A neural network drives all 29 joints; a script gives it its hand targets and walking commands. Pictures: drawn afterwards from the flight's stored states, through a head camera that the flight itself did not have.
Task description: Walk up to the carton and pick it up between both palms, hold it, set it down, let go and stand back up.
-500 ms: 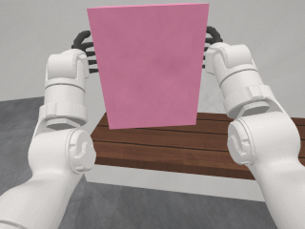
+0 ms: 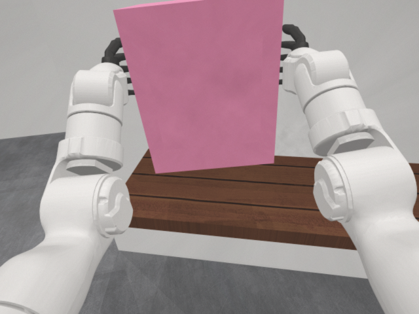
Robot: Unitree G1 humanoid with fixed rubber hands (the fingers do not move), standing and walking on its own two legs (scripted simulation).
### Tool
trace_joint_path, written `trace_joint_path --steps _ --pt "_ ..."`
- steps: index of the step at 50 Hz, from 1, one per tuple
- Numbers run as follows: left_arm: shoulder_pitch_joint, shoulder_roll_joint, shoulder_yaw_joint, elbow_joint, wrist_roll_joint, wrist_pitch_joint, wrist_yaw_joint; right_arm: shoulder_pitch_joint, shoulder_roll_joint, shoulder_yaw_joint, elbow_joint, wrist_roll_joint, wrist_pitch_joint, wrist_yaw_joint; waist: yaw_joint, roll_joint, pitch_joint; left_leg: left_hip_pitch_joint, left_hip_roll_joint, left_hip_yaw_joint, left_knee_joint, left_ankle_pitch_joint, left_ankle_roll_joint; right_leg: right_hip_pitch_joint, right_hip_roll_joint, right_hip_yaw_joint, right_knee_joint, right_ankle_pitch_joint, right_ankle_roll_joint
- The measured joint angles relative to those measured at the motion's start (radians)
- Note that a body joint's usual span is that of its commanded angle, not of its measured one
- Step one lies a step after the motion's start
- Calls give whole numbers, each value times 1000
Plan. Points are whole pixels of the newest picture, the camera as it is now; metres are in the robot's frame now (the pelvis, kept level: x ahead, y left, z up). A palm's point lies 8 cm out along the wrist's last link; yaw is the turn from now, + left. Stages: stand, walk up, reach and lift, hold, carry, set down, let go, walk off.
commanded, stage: set down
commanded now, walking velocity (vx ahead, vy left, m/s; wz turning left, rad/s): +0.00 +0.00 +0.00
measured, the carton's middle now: (206, 83) +0.43 -0.01 +0.33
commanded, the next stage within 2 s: none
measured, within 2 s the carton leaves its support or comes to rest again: neither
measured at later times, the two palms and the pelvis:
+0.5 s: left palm (113, 90) +0.42 +0.17 +0.32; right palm (272, 97) +0.43 -0.14 +0.30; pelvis +0.02 +0.01 +0.00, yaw +0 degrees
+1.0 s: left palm (113, 102) +0.42 +0.18 +0.30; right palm (275, 85) +0.43 -0.14 +0.32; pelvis +0.02 +0.01 +0.00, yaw +0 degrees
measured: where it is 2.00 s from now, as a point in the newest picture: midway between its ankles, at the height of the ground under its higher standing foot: outside the picture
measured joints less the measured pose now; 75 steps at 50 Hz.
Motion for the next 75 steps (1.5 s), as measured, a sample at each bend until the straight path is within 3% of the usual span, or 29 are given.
trace_joint_path --steps 3,7,14,18,22,28,33,37,42,53,60,67,71,75 --pt "-6 0 13 7 -1 -28 -8 -11 -4 -39 0 0 -20 0 0 0 -8 0 1 0 0 -5 0 0 1 0 0 -6 0" --pt "-13 0 79 9 -1 -64 -58 -4 -1 -103 0 0 -80 2 0 -4 -10 0 1 0 0 -10 0 0 1 0 0 -12 0" --pt "-13 0 112 9 23 -70 -110 76 12 -148 0 0 -169 40 0 -34 5 0 1 0 0 -18 -2 0 1 0 0 -19 0" --pt "-13 0 105 9 27 -70 -88 118 31 -150 0 0 -210 44 0 -49 38 0 1 0 0 -19 -5 1 1 0 -1 -20 0" --pt "4 -1 17 -7 27 -70 -38 159 42 -125 0 0 -250 44 0 -53 61 0 1 0 0 -22 -8 5 1 0 -9 -20 0" --pt "62 -3 -101 -109 26 -49 11 249 52 -48 -112 7 -262 33 -11 -53 62 15 1 -2 0 -30 -10 33 1 -1 -33 -20 0" --pt "62 -4 -100 -124 26 -41 6 243 49 -51 -115 10 -262 32 -19 -53 62 41 1 -6 0 -39 -9 64 1 -4 -44 -20 2" --pt "63 -3 -59 -123 25 -41 -34 220 51 -102 -116 10 -261 34 -19 -60 63 47 1 -6 0 -38 -4 70 1 -5 -45 -18 3" --pt "63 -4 2 -62 29 -43 -68 172 49 -209 -69 11 -279 85 -19 -63 67 47 1 -6 0 -35 -3 70 1 -5 -45 -14 3" --pt "63 -18 6 -12 29 -87 -26 205 53 -276 -4 3 -419 170 -19 -63 105 50 1 -6 -7 -33 -3 70 1 -6 -45 -17 3" --pt "67 -22 -41 -12 29 -108 -4 316 71 -213 -4 3 -448 166 -19 -63 132 50 1 -6 -9 -33 -3 70 1 -6 -46 -18 3" --pt "78 -34 -133 -20 30 -144 56 377 81 -117 -38 3 -449 91 -19 -63 142 50 1 -6 -9 -33 -4 70 1 -6 -46 -18 3" --pt "78 -36 -129 -21 29 -178 63 338 68 -128 -45 3 -446 78 -19 -63 142 50 1 -6 -9 -31 -4 70 1 -6 -46 -16 3" --pt "78 -39 -70 3 29 -191 31 274 56 -206 -45 4 -446 96 -19 -63 142 50 1 -6 -9 -29 -4 70 1 -6 -46 -14 3"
